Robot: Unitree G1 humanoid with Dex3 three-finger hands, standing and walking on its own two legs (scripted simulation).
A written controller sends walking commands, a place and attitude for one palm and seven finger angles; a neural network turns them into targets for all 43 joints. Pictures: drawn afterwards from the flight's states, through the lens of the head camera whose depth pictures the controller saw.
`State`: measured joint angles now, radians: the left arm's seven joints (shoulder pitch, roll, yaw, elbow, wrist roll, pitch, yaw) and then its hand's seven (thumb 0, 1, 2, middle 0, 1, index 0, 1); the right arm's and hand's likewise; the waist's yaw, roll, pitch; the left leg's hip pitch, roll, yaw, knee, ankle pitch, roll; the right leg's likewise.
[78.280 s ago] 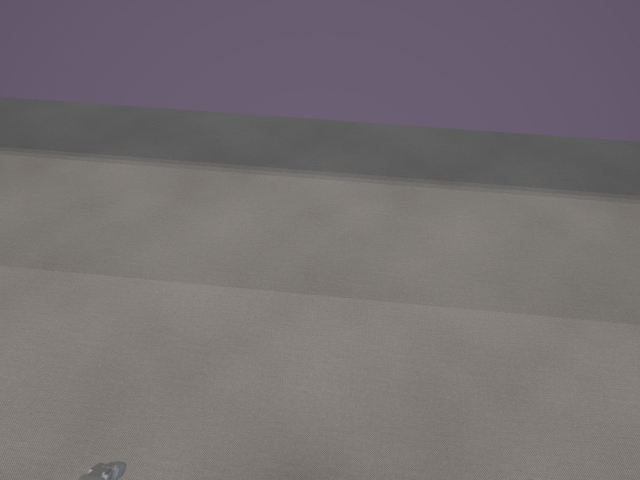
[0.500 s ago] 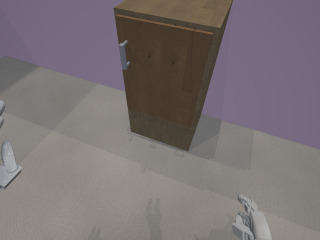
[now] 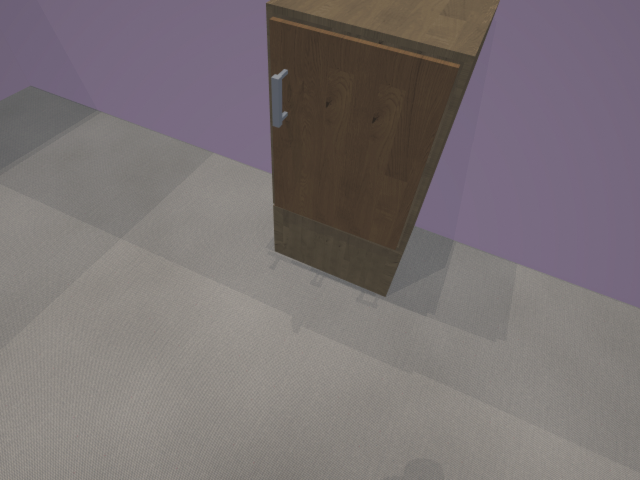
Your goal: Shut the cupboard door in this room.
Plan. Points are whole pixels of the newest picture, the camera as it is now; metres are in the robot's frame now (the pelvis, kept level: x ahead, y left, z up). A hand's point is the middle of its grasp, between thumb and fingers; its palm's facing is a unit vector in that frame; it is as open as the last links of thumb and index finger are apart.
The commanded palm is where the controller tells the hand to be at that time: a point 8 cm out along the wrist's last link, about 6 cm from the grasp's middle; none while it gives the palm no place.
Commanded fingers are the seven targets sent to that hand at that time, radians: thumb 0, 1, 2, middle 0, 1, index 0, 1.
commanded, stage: let the arm hang, fingers relaxed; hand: left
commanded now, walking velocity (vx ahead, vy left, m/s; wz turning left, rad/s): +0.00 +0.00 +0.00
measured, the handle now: (280, 98) +0.96 +0.15 -0.05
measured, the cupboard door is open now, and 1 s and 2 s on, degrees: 1 1 1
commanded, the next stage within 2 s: look to check the result in 0.74 s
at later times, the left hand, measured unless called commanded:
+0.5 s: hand out of the picture -0.05 +0.18 -0.17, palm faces +0.01 -0.99 -0.15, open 7.3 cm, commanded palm none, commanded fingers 0.00 0.90 0.90 -0.20 -0.30 -0.20 -0.30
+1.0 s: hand out of the picture -0.02 +0.20 -0.17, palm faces -0.01 -0.98 -0.21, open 7.4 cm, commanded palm none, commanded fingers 0.00 0.90 0.90 -0.20 -0.30 -0.20 -0.30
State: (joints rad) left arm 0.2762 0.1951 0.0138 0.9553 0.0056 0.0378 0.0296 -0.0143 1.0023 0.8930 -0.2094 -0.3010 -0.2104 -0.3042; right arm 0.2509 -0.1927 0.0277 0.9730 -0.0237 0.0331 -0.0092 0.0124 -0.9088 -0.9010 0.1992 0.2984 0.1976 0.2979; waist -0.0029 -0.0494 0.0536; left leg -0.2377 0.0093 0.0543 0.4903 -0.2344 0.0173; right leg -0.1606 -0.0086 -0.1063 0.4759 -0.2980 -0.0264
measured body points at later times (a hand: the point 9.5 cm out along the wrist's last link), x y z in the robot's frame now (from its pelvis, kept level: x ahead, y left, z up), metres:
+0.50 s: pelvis -0.01 +0.02 +0.01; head -0.01 +0.02 +0.45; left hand -0.04 +0.23 -0.16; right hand -0.05 -0.18 -0.16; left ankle +0.02 +0.11 -0.74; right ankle -0.02 -0.10 -0.74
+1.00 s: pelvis -0.01 +0.02 +0.01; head +0.00 +0.02 +0.46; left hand -0.02 +0.25 -0.15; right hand -0.03 -0.21 -0.15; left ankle +0.02 +0.11 -0.74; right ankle -0.02 -0.10 -0.74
